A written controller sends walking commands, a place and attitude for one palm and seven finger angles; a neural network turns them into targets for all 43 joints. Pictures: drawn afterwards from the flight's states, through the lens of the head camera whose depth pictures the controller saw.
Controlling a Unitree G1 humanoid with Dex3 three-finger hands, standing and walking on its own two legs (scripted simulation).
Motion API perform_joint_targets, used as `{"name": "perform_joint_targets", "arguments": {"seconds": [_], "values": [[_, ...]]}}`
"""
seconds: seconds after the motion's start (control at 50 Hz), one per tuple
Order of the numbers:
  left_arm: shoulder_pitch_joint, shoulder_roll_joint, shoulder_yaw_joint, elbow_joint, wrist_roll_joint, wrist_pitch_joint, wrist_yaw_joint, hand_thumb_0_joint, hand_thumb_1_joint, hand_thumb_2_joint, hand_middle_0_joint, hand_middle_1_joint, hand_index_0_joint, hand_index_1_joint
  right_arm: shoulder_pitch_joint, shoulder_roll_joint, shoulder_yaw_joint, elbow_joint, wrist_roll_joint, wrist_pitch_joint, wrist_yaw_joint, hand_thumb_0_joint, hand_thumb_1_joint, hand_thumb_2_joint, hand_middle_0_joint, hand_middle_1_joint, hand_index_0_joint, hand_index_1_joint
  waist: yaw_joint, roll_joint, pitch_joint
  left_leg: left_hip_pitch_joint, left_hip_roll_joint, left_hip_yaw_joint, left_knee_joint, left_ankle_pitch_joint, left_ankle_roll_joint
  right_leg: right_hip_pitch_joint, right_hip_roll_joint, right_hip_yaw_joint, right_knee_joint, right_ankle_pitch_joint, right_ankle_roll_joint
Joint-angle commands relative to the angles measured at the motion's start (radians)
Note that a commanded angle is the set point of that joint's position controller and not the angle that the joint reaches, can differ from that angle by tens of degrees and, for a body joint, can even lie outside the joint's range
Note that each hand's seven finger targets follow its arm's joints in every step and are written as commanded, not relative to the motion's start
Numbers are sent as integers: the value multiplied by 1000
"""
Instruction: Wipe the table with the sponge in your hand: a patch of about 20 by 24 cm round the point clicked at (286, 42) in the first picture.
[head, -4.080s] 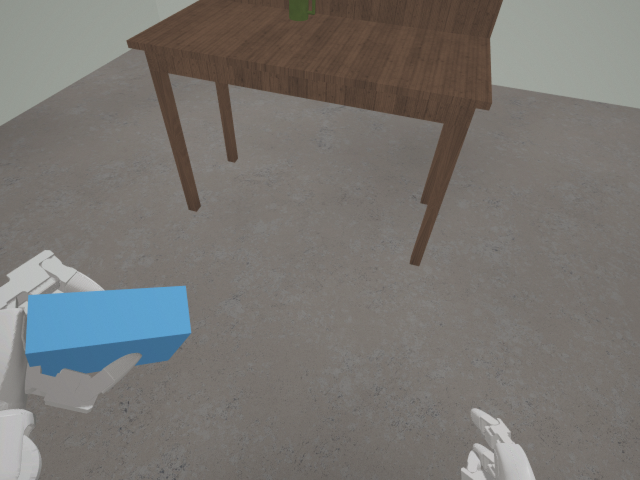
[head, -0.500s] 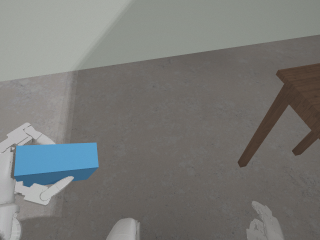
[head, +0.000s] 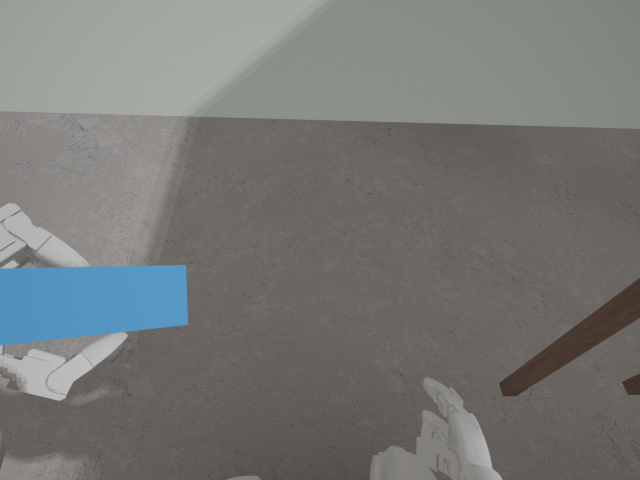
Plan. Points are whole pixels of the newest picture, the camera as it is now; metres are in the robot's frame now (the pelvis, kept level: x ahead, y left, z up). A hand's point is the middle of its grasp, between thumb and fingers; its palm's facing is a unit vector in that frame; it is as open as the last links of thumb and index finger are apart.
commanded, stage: turn to face it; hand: left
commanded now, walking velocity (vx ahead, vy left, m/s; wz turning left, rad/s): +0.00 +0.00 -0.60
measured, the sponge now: (117, 302) +0.22 +0.20 +0.18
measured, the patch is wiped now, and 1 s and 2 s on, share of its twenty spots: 0.00 0.00 0.00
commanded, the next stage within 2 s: none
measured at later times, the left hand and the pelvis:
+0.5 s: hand (260, 251) +0.27 +0.09 +0.20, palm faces +0.09 -0.83 -0.55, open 9.2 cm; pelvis +0.00 -0.07 +0.00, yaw -15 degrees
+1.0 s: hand (320, 311) +0.23 +0.03 +0.19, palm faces -0.05 -0.88 -0.47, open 9.2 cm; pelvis -0.09 -0.05 -0.01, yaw -33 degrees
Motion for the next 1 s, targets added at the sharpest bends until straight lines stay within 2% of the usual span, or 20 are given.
{"name": "perform_joint_targets", "arguments": {"seconds": [0.0, 0.06, 0.12, 0.14, 0.16, 0.18, 0.2, 0.24, 0.3, 0.44, 0.56, 0.62, 0.64, 0.66, 0.68, 0.7, 0.74, 0.8, 0.92, 0.98], "values": [[-62, 80, 75, -103, -12, -54, 18, 0, 100, 1300, -1200, -1600, -1200, -1600, -1, -223, -92, -117, 3, -64, -23, 0, -900, -900, 200, 300, 200, 300, -32, 292, -197, 92, 249, -28, -226, 389, 92, 128, 45, -52, -220, 78, 10], [-128, 72, 59, 62, -8, -29, 7, 0, 100, 1300, -1200, -1600, -1200, -1600, -12, -229, -98, -114, 3, -57, -32, 0, -900, -900, 200, 300, 200, 300, -16, 209, -170, 103, 283, -10, -145, 307, 58, 175, 62, -58, -351, 60, 13], [-243, 60, 1, 90, 8, -14, -3, 0, 100, 1300, -1200, -1600, -1200, -1600, -15, -221, -92, -119, 11, -51, -33, 0, -900, -900, 200, 300, 200, 300, -10, 103, -168, 88, 218, 39, 109, 201, 5, 291, 65, -51, -574, 242, 2], [-276, 88, 1, 89, 19, -15, -2, 0, 100, 1300, -1200, -1600, -1200, -1600, -7, -204, -89, -123, 14, -46, -31, 0, -900, -900, 200, 300, 200, 300, -19, -85, -190, 24, 132, 69, 314, 78, -24, 349, -40, 109, -626, 512, -51], [-288, 127, 14, 76, 23, -12, 2, 0, 100, 1300, -1200, -1600, -1200, -1600, -47, -188, -78, -153, 9, -48, -32, 0, -900, -900, 200, 300, 200, 300, -10, -298, -196, -242, -13, 25, 522, -378, -66, 481, -228, 448, -631, 922, -161], [-303, 141, 43, 66, 17, -5, 12, 0, 100, 1300, -1200, -1600, -1200, -1600, -68, -192, -71, -145, 0, -52, -36, 0, -900, -900, 200, 300, 200, 300, -5, -289, -190, -267, 0, -98, 636, -412, -77, 432, -298, 472, -647, 984, -194], [-319, 129, 21, 10, 4, -3, 9, 0, 100, 1300, -1200, -1600, -1200, -1600, -67, -219, -93, -143, 12, -38, -28, 0, -900, -900, 200, 300, 200, 300, -15, -276, -223, -228, -1, -136, 693, -353, -84, 402, -259, 497, -685, 819, -132], [-198, 179, 90, -92, -8, -26, 21, 0, 100, 1300, -1200, -1600, -1200, -1600, -100, -201, -78, -149, 5, -19, -26, 0, -900, -900, 200, 300, 200, 300, -1, -107, -237, -277, 1, -158, 765, -234, -93, 431, -210, 434, -640, 694, -187], [-59, 212, 159, -227, -23, -62, 34, 0, 100, 1300, -1200, -1600, -1200, -1600, -110, -204, -75, -147, 0, 12, -9, 0, -900, -900, 200, 300, 200, 300, -5, 30, -321, -273, -11, -142, 680, -177, -94, 492, -163, 325, -622, 601, -185], [132, 192, 234, -124, -51, -71, 38, 0, 100, 1300, -1200, -1600, -1200, -1600, -74, -232, -112, -172, 2, 38, 6, 0, -900, -900, 200, 300, 200, 300, 5, -23, -339, -211, -28, -121, 341, -201, -94, 478, -139, 436, -674, 507, -207], [75, 132, 149, 27, -39, -26, 19, 0, 100, 1300, -1200, -1600, -1200, -1600, -40, -268, -113, -185, 24, 83, 4, 0, -900, -900, 200, 300, 200, 300, 2, -128, -282, -72, -55, -103, 159, -249, -62, 322, -91, 490, -766, 211, -166], [-21, 115, 79, -51, -27, -24, 10, 0, 100, 1300, -1200, -1600, -1200, -1600, -27, -272, -106, -192, 16, 93, 1, 0, -900, -900, 200, 300, 200, 300, -10, -83, -261, 95, -49, -80, -44, -200, -33, 205, -45, 477, -781, 71, -120], [-48, 119, 68, -73, -23, -30, 7, 0, 100, 1300, -1200, -1600, -1200, -1600, -13, -274, -105, -190, 9, 95, -3, 0, -900, -900, 200, 300, 200, 300, -18, -46, -255, 175, -20, -88, -133, -193, -9, 141, -4, 450, -743, 24, -88], [-100, 113, 50, -116, -18, -39, 1, 0, 100, 1300, -1200, -1600, -1200, -1600, -12, -286, -106, -201, -3, 92, -8, 0, -900, -900, 200, 300, 200, 300, -26, 53, -209, 203, 80, -191, -226, -250, 41, 33, 57, 405, -640, -65, -57], [-123, 121, 61, -146, -10, -49, -2, 0, 100, 1300, -1200, -1600, -1200, -1600, -34, -300, -107, -206, -14, 79, -12, 0, -900, -900, 200, 300, 200, 300, -12, 245, -166, 208, 279, -365, -307, -250, 123, -87, 159, 267, -367, -81, -18], [-184, 176, 83, -207, 15, -55, 4, 0, 100, 1300, -1200, -1600, -1200, -1600, -52, -258, -100, -205, -8, 60, -18, 0, -900, -900, 200, 300, 200, 300, 11, 310, -157, 130, 417, -413, -331, -158, 180, -97, 139, 159, -48, -76, 5], [-200, 172, 96, -223, 35, -58, 6, 0, 100, 1300, -1200, -1600, -1200, -1600, -54, -240, -110, -199, -3, 44, -13, 0, -900, -900, 200, 300, 200, 300, 16, 276, -123, -81, 378, -236, -330, -139, 153, 24, 96, 144, 211, -51, 4], [-204, 110, 36, -179, 21, -31, 7, 0, 100, 1300, -1200, -1600, -1200, -1600, -31, -254, -110, -182, 11, 20, 7, 0, -900, -900, 200, 300, 200, 300, 6, 314, -37, -36, 304, -46, -272, -5, 88, -4, 58, 43, 60, -48, 24], [-221, 71, 8, 45, 11, -19, 1, 0, 100, 1300, -1200, -1600, -1200, -1600, 24, -277, -114, -159, 11, -8, 7, 0, -900, -900, 200, 300, 200, 300, -30, 276, -49, 6, 302, 0, -167, 157, 29, 196, 104, -74, -324, -71, 41], [-185, 102, 41, 36, 8, -27, -3, 0, 100, 1300, -1200, -1600, -1200, -1600, 42, -265, -118, -158, 21, -13, 18, 0, -900, -900, 200, 300, 200, 300, -20, 165, -158, 30, 229, 61, 106, 151, -26, 379, 86, -52, -585, 176, 8]]}}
